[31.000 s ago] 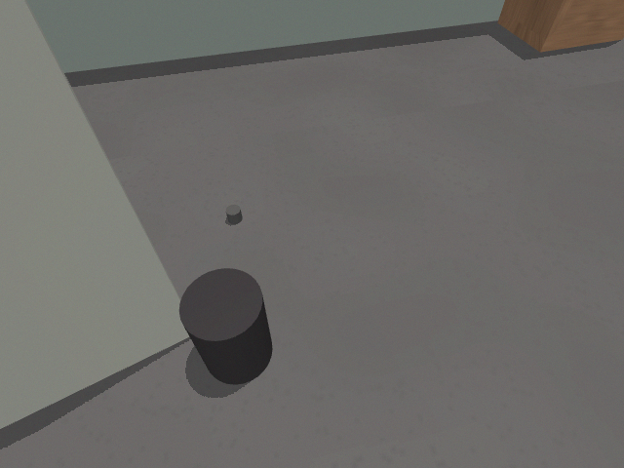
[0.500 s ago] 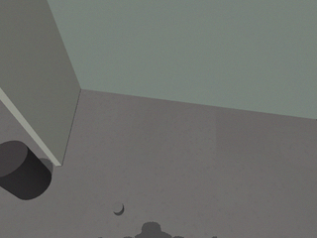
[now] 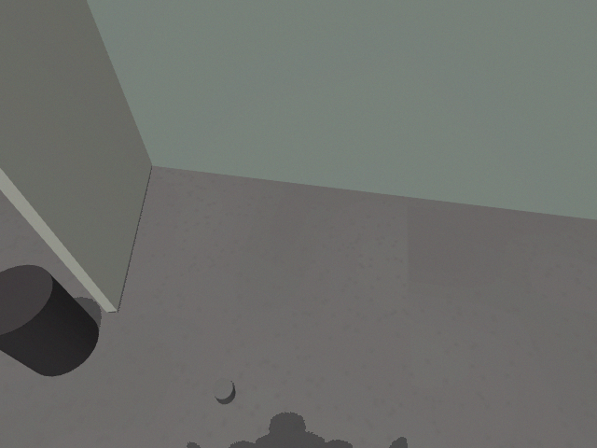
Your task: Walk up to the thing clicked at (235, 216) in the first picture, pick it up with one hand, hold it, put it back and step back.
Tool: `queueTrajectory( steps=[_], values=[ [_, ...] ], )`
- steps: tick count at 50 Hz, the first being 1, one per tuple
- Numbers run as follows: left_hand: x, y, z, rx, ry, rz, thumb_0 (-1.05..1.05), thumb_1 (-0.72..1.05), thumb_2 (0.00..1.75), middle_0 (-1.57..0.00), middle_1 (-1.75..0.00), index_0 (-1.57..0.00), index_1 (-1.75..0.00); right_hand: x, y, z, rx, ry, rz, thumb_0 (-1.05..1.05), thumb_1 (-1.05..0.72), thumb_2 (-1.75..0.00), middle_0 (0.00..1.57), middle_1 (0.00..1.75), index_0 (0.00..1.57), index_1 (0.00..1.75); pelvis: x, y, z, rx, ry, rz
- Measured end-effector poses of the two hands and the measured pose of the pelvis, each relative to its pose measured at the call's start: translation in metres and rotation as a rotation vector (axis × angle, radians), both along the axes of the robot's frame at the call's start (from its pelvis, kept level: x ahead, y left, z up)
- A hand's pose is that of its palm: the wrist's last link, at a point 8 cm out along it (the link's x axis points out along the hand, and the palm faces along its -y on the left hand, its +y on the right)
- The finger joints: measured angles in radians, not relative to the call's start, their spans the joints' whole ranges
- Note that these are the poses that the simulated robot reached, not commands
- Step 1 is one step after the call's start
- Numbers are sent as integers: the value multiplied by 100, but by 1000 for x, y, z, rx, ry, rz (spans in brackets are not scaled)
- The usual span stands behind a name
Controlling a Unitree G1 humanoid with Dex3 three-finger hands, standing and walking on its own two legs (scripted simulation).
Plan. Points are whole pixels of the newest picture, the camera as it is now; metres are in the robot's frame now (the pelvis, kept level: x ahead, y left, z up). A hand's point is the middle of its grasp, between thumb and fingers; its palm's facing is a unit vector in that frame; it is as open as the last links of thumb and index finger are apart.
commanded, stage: stand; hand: left
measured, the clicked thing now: (224, 391) +0.41 +0.25 -0.75
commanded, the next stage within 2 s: none
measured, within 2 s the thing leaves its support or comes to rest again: neither
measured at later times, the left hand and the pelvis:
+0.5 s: hand out of the picture +0.06 +0.24 -0.16, palm faces -0.02 -0.94 -0.33, open 7.4 cm; pelvis -0.01 -0.01 +0.00, yaw +0 degrees
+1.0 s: hand out of the picture +0.07 +0.24 -0.16, palm faces -0.02 -0.94 -0.34, open 7.4 cm; pelvis +0.00 -0.01 +0.00, yaw +0 degrees
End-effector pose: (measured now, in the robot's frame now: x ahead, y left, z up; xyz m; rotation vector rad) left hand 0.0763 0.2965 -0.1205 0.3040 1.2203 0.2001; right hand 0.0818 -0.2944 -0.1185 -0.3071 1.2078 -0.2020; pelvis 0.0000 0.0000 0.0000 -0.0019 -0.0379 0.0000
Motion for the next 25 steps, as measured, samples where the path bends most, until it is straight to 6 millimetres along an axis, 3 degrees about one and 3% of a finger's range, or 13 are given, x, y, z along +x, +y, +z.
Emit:
queueTrajectory(
  steps=[25],
  values=[
    [-18,-9,0,-1,19,-2,1,90,90,-21,-30,-21,-30,-20,-11,-1,-1,28,-5,1,-90,-89,21,30,20,30,-8,-9,0,-1,-5,0]
  ],
)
